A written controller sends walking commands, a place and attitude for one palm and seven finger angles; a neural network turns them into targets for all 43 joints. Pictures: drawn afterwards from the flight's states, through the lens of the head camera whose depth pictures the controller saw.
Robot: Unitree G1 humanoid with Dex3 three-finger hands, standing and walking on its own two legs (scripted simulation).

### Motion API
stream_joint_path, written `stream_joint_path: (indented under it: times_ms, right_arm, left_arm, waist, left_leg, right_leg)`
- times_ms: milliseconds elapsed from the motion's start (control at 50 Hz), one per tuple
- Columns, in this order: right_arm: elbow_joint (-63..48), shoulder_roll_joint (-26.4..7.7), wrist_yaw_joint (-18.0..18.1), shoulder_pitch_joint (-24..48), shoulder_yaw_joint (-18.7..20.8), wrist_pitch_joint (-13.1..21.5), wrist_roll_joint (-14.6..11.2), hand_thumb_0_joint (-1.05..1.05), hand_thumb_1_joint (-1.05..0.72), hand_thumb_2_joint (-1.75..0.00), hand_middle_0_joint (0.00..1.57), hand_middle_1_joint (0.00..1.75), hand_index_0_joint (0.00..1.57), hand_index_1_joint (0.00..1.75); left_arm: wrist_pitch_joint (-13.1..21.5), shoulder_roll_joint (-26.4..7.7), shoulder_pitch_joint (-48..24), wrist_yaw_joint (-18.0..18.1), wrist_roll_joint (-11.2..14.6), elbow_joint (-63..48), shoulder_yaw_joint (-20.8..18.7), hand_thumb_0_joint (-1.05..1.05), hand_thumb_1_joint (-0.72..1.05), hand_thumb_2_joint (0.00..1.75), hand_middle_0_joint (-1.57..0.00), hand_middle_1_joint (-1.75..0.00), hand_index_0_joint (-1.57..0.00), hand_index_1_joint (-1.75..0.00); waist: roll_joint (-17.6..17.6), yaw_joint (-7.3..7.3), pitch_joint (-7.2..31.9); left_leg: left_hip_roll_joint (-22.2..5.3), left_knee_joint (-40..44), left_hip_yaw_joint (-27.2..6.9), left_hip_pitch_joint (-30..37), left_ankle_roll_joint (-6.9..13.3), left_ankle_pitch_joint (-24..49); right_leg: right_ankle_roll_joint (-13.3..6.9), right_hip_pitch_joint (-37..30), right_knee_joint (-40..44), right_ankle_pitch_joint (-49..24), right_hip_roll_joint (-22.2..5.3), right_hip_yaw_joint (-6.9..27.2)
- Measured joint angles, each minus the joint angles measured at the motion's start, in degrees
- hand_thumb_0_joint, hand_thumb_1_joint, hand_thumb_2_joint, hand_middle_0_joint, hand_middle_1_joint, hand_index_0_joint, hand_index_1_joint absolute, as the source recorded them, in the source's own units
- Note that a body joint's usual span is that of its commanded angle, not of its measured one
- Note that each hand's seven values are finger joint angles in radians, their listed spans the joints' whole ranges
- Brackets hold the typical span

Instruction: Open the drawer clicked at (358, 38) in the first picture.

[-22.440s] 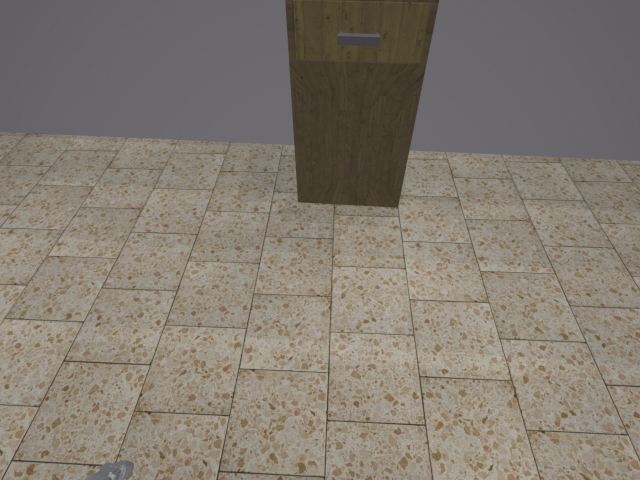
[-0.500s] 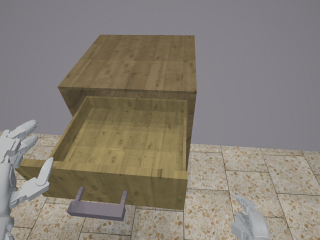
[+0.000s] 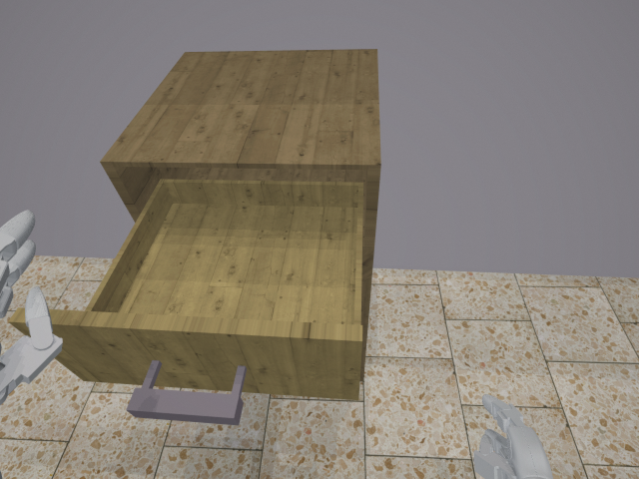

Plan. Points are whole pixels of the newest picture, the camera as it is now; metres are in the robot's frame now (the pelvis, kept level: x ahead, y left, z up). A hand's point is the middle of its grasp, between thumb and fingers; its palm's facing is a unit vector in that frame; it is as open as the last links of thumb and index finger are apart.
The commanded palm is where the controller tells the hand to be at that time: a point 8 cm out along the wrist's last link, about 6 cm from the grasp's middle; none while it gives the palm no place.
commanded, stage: step back with the hand held close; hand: left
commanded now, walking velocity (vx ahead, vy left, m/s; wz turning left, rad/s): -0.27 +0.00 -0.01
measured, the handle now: (192, 388) +0.23 +0.19 -0.01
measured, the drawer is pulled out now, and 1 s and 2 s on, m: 0.30 0.30 0.30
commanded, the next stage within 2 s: stop stepping back and stand still in 1.14 s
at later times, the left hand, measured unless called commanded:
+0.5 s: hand (2, 433) +0.12 +0.26 +0.17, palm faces +0.34 -0.82 -0.46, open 7.4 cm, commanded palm +0.06 +0.30 +0.19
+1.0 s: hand out of the picture +0.06 +0.23 +0.17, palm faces +0.23 -0.83 -0.51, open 7.4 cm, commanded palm +0.00 +0.28 +0.19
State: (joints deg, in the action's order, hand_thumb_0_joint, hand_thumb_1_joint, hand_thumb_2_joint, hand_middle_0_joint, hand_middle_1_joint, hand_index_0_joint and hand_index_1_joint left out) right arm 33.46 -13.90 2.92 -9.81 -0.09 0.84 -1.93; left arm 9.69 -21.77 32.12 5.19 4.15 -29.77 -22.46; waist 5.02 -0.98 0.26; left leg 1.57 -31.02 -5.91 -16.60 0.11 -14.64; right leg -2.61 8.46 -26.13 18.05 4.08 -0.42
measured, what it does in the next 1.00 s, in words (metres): walks backwards: right foot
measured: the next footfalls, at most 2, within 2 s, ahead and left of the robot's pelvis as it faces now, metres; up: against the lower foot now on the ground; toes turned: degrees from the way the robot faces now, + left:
right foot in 0.80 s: -0.12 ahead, -0.10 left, +0.00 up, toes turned +0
left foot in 1.12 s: -0.10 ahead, +0.12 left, +0.00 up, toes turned +0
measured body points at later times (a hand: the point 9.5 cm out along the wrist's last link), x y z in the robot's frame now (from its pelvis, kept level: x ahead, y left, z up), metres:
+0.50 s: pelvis -0.06 +0.02 -0.01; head -0.04 +0.03 +0.44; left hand +0.10 +0.30 +0.19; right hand +0.12 -0.21 -0.09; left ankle +0.02 +0.12 -0.73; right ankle -0.05 -0.09 -0.74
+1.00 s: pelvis -0.13 +0.01 -0.01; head -0.11 +0.02 +0.44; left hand +0.04 +0.27 +0.20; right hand +0.04 -0.23 -0.09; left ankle -0.06 +0.12 -0.71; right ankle -0.16 -0.10 -0.74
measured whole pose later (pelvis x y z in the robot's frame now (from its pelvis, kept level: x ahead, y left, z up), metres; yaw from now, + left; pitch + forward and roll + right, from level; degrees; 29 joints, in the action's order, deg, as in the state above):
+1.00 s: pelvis -0.13 +0.01 -0.01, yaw -1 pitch +2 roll -2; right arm 36.0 -10.6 2.2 -9.0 0.2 3.3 -1.2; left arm 15.2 -26.4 38.7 4.7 4.2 -38.6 -23.1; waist 0.6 0.8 -0.5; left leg 0.2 -48.9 -3.8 -32.4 -1.6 -19.3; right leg -2.4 15.7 -32.3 18.8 4.1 -1.2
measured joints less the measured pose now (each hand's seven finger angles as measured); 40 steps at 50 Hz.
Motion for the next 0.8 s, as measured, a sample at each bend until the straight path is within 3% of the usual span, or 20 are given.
stream_joint_path:
  times_ms: [120, 220, 380, 520, 580, 700, 800]
  right_arm:
    - [-0.81, -0.36, 0.48, 0.58, 1.81, -2.36, -0.34, 0.01, -0.91, -0.9, 0.2, 0.3, 0.2, 0.3]
    - [-1.55, 0.25, 1.18, 0.03, 1.88, -2.51, -0.21, 0.01, -0.91, -0.9, 0.19, 0.3, 0.2, 0.3]
    - [-2.11, 2.1, 0.89, 0.34, 0.5, -0.2, 0.23, 0.01, -0.91, -0.9, 0.2, 0.3, 0.2, 0.3]
    - [-0.82, 2.31, 0.38, -0.67, -0.1, 1.37, 0.56, 0.01, -0.91, -0.9, 0.2, 0.3, 0.2, 0.3]
    - [0.05, 1.91, 0.64, -1.12, 0.08, 1.21, 0.85, 0.01, -0.91, -0.9, 0.2, 0.3, 0.2, 0.3]
    - [-0.49, 3.31, 0.8, -1.45, -0.12, 2.85, 1.6, 0.01, -0.91, -0.9, 0.2, 0.3, 0.2, 0.3]
    - [-0.05, 4.33, -0.74, 0.51, -1.24, 5.37, 2.34, 0.01, -0.91, -0.9, 0.2, 0.3, 0.2, 0.3]
  left_arm:
    - [-0.55, -0.16, 4.94, -0.56, -0.45, -1.51, 2.34, 0.02, 0.89, 0.9, -0.21, -0.3, -0.21, -0.3]
    - [-0.43, -2.66, 6.74, 0.12, -0.33, -4.76, 1.46, 0.02, 0.89, 0.9, -0.21, -0.3, -0.22, -0.3]
    - [1.35, -3.41, 5.47, 1.3, -0.49, -6.32, -1.61, 0.02, 0.89, 0.9, -0.21, -0.3, -0.22, -0.3]
    - [2.34, -1.17, 4.61, 2.09, -0.56, -7.12, 0.77, 0.02, 0.89, 0.9, -0.21, -0.3, -0.22, -0.3]
    - [2.67, -1.25, 4.7, 2.37, -0.54, -8.4, 0.97, 0.02, 0.89, 0.9, -0.21, -0.3, -0.22, -0.3]
    - [3.0, -3.07, 3.77, 2.76, -1.29, -7.02, -2.86, 0.02, 0.89, 0.9, -0.21, -0.3, -0.22, -0.3]
    - [3.98, -2.85, 2.95, 1.99, -0.7, -7.79, -3.3, 0.02, 0.89, 0.9, -0.21, -0.3, -0.21, -0.3]
  waist:
    - [-1.17, 1.51, -0.69]
    - [-3.14, 1.51, -1.08]
    - [-3.92, 0.87, -0.57]
    - [-3.54, 1.47, 0.01]
    - [-3.83, 1.5, -0.37]
    - [-5.09, 0.99, -0.42]
    - [-6.04, 0.22, -0.56]
  left_leg:
    - [0.4, 0.35, 0.88, -2.16, 0.44, 1.36]
    - [0.84, 0.16, 0.94, -3.89, 0.76, 2.51]
    - [0.81, -1.12, 0.86, -7.24, 0.87, 4.2]
    - [-0.32, -5.73, 0.95, -10.81, 0.7, -0.04]
    - [-0.76, -5.29, 1.5, -10.79, 0.92, 4.84]
    - [-0.9, -3.52, 3.0, -11.17, 1.69, 5.83]
    - [-1.92, -2.37, 4.78, -13.86, 1.05, 8.05]
  right_leg:
    - [0.63, 3.0, -1.19, -0.65, -0.57, 0.66]
    - [1.12, 5.2, -2.55, -1.09, -1.02, 0.56]
    - [1.42, 9.02, -4.95, -2.16, -0.97, 0.26]
    - [1.13, 10.33, -5.63, -2.82, -0.78, -1.79]
    - [1.63, 10.6, -6.94, -2.35, -0.95, -2.24]
    - [2.83, 11.72, -13.23, 4.23, -0.9, 0.11]
    - [3.11, 7.26, -8.86, 4.68, -1.54, 0.88]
